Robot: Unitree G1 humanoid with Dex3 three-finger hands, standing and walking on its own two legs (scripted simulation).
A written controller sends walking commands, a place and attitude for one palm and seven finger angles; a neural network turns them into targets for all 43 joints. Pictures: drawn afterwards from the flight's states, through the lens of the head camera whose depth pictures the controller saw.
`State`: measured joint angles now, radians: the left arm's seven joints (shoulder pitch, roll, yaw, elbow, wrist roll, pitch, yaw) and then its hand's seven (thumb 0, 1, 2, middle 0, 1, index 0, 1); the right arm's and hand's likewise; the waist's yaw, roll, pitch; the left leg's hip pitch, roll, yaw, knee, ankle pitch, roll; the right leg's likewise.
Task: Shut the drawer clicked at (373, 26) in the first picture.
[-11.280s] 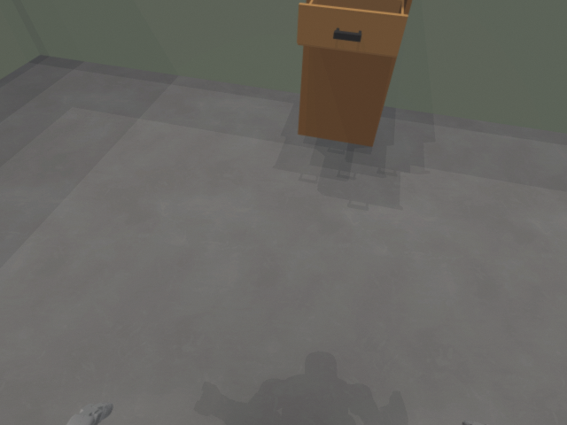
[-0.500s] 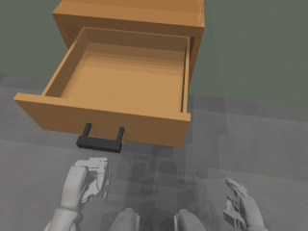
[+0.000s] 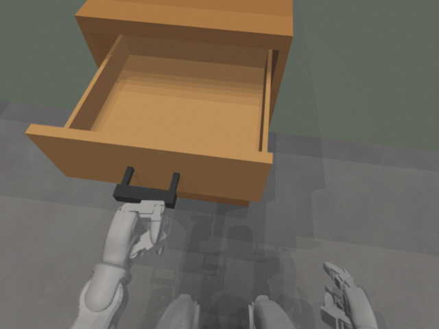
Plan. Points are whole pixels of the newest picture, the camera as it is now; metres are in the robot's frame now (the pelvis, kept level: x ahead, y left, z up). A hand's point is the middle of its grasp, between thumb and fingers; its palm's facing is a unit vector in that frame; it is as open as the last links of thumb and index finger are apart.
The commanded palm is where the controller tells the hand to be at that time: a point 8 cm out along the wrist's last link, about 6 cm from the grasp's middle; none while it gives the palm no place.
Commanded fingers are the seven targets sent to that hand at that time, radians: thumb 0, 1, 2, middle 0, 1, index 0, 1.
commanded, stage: push the drawer shut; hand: left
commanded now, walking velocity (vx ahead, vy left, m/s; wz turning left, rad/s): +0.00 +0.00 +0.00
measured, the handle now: (149, 185) +0.35 +0.13 +0.05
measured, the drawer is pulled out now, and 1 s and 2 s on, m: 0.28 0.14 0.01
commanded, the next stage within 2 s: none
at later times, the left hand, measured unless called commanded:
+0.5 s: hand (174, 193) +0.34 +0.09 +0.04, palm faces -0.18 -0.98 -0.06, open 3.2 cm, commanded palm +0.34 +0.15 +0.05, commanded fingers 0.00 0.90 0.90 -1.40 -1.60 -1.40 -1.60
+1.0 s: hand (181, 162) +0.41 +0.08 +0.04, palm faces -0.15 -0.99 -0.06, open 3.0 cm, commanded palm +0.40 +0.14 +0.05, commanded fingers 0.00 0.90 0.90 -1.40 -1.60 -1.40 -1.60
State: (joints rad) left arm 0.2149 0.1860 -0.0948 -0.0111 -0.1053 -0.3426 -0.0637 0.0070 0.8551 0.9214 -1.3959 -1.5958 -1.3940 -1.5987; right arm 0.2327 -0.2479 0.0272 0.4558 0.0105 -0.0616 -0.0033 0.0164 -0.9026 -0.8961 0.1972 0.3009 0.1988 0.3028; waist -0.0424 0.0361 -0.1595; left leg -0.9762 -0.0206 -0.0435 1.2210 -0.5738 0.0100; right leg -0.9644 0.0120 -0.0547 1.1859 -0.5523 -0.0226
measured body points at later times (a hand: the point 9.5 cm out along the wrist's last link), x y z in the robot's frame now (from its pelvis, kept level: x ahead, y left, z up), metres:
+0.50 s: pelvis -0.01 +0.00 +0.01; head +0.08 +0.00 +0.45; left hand +0.35 +0.14 +0.05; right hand +0.13 -0.24 -0.10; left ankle +0.01 +0.11 -0.64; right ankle +0.01 -0.11 -0.64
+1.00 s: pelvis -0.01 +0.00 +0.01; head +0.10 +0.00 +0.44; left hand +0.41 +0.14 +0.05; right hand +0.09 -0.26 -0.11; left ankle +0.01 +0.11 -0.64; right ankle +0.01 -0.11 -0.64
